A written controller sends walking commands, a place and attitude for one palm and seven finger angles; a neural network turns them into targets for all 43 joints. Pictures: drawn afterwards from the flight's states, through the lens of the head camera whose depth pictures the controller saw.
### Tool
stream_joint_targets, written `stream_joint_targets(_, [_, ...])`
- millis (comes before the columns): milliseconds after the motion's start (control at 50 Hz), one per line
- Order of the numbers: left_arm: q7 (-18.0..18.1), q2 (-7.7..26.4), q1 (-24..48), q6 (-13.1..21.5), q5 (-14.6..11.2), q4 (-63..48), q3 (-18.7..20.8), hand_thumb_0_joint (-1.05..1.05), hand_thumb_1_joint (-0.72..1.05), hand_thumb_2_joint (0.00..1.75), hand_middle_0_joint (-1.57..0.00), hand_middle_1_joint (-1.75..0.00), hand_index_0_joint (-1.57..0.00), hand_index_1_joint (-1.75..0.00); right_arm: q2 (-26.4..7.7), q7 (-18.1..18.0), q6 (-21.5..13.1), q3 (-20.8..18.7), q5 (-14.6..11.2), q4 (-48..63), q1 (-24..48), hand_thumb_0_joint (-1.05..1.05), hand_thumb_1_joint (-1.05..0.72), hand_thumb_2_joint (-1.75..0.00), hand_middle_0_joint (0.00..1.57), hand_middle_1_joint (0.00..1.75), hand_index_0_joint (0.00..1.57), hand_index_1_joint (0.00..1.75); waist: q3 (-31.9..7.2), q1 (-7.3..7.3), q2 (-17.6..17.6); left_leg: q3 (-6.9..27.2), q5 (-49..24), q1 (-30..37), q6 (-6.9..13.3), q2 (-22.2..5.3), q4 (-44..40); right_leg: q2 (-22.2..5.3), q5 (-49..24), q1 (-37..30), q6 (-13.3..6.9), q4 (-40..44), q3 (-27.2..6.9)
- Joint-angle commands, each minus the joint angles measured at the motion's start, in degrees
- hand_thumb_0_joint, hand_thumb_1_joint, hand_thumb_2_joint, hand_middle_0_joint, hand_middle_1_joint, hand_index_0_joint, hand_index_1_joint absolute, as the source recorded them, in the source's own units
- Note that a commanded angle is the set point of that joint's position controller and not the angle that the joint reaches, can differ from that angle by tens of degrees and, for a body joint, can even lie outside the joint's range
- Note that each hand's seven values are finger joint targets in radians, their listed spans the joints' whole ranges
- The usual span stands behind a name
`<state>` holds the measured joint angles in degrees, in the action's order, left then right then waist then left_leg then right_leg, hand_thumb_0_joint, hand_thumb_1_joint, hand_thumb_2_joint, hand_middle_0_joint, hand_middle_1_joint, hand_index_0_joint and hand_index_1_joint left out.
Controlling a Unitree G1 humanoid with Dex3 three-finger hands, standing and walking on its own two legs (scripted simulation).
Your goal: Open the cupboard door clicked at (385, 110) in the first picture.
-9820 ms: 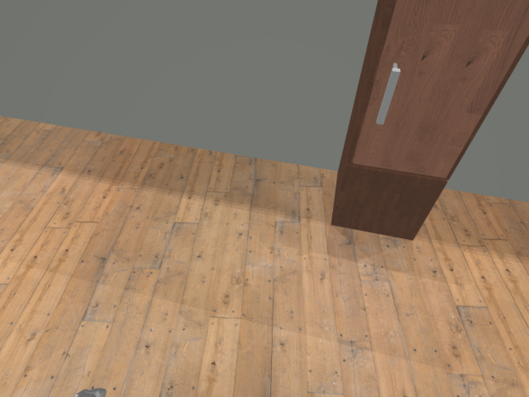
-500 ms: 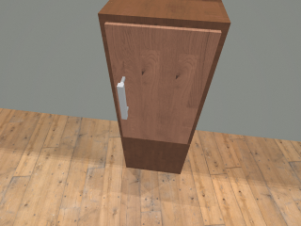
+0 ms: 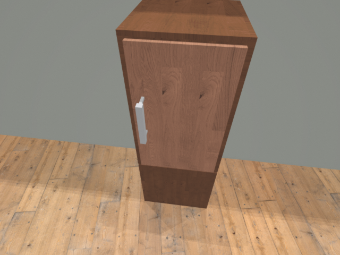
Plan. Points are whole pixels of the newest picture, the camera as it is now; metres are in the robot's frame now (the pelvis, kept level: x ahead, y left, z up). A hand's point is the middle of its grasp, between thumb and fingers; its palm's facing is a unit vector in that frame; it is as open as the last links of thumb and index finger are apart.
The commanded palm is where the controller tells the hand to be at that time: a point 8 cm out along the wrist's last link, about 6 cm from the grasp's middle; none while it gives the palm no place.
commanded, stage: come to a stop and stand still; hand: left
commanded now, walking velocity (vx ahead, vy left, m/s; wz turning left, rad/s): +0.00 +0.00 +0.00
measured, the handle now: (142, 121) +0.57 +0.13 -0.03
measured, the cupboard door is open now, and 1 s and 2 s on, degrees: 0 0 0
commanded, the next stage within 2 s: look again from close up in 0.24 s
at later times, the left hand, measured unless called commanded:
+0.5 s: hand out of the picture +0.08 +0.23 -0.15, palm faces -0.03 -0.95 -0.31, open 7.4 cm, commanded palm none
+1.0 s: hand out of the picture +0.07 +0.24 -0.15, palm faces -0.01 -0.95 -0.32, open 7.4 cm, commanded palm none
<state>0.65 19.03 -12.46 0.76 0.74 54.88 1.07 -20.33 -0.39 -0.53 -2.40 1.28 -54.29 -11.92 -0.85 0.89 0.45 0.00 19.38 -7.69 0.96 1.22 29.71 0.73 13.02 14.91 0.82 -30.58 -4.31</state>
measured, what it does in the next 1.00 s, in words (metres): stands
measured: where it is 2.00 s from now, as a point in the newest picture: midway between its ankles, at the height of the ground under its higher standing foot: outside the picture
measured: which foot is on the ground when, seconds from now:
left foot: down 0.00-1.00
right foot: down 0.00-1.00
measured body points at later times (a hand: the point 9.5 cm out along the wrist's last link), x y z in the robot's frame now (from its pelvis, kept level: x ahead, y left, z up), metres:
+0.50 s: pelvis +0.00 +0.00 +0.01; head +0.00 -0.01 +0.46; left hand +0.08 +0.28 -0.12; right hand +0.08 -0.29 -0.13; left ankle -0.03 +0.11 -0.73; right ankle +0.04 -0.13 -0.73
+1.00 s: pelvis +0.00 +0.00 +0.01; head +0.00 +0.00 +0.46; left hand +0.07 +0.29 -0.13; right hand +0.07 -0.30 -0.12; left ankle -0.03 +0.11 -0.73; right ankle +0.04 -0.13 -0.73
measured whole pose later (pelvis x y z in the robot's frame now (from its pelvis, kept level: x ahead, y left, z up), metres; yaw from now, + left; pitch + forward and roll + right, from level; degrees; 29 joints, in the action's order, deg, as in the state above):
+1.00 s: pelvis +0.00 +0.00 +0.01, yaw +1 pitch -3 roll +0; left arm 0.1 19.1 -7.8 0.5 0.7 61.8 0.0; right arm -19.0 0.2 -0.3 -0.6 0.8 -63.4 -7.8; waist 2.6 0.3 -1.0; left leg 1.1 14.5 -4.2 0.6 1.3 21.5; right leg 0.2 8.5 10.9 0.8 -22.2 -3.3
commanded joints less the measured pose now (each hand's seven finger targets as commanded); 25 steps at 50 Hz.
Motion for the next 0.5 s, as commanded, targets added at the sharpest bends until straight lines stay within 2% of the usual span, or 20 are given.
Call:
stream_joint_targets(0, [0.5,10.7,4.7,1.4,-0.2,-4.4,1.9,0.0,0.9,0.9,-0.2,-0.3,-0.2,-0.3,-10.0,-0.1,-1.7,-1.7,-0.1,4.3,4.1,0.0,-0.9,-0.9,0.2,0.3,0.2,0.3,1.3,-0.29,0.8,5.6,-11.8,-5.0,1.7,-6.8,-8.4,-5.1,-9.5,-3.8,-3.1,4.9,-3.4])
stream_joint_targets(140, [0.2,11.8,7.4,1.3,-0.2,-3.4,1.4,0.0,0.9,0.9,-0.2,-0.3,-0.2,-0.3,-11.1,0.2,-1.5,-1.1,-0.2,2.9,6.0,0.0,-0.9,-0.9,0.2,0.3,0.2,0.3,0.4,-0.19,-1.0,5.7,-10.7,-3.8,1.3,-6.7,-10.1,-5.7,-9.5,-5.3,-2.8,6.9,-3.6])
stream_joint_targets(200, [0.2,11.9,7.8,1.3,-0.2,-3.0,1.2,0.0,0.9,0.9,-0.2,-0.3,-0.2,-0.3,-11.1,0.2,-1.4,-1.0,-0.2,2.2,6.7,0.0,-0.9,-0.9,0.2,0.3,0.2,0.3,0.1,-0.34,-0.5,5.6,-11.5,-3.1,1.2,-6.6,-10.2,-6.0,-10.4,-5.7,-2.7,7.2,-3.5])
stream_joint_targets(300, [0.3,11.7,8.1,1.4,-0.2,-2.0,1.2,0.0,0.9,0.9,-0.2,-0.3,-0.2,-0.3,-10.8,0.2,-1.3,-0.8,-0.4,0.5,6.6,0.0,-0.9,-0.9,0.2,0.3,0.2,0.3,-0.5,-0.19,-1.9,5.5,-11.0,-2.4,1.0,-6.5,-10.3,-6.4,-10.7,-6.5,-2.7,8.2,-4.1])
stream_joint_targets(440, [0.6,11.1,7.3,1.6,-0.3,-0.2,1.2,0.0,0.9,0.9,-0.2,-0.3,-0.2,-0.3,-10.0,0.1,-1.3,-0.8,-0.5,-1.9,6.2,0.0,-0.9,-0.9,0.2,0.3,0.2,0.3,-1.5,-0.21,-1.6,5.4,-12.2,-1.1,0.7,-6.6,-10.2,-6.8,-12.8,-7.5,-2.8,8.6,-4.4])
stream_joint_targets(480, [0.6,10.9,7.3,1.5,-0.2,0.2,1.2,0.0,0.9,0.9,-0.2,-0.3,-0.2,-0.3,-9.8,0.1,-1.2,-0.9,-0.6,-2.5,6.2,0.0,-0.9,-0.9,0.2,0.3,0.2,0.3,-0.4,-0.29,-1.6,5.3,-11.1,-1.7,0.7,-6.8,-10.4,-6.8,-11.7,-7.2,-2.7,9.0,-4.2])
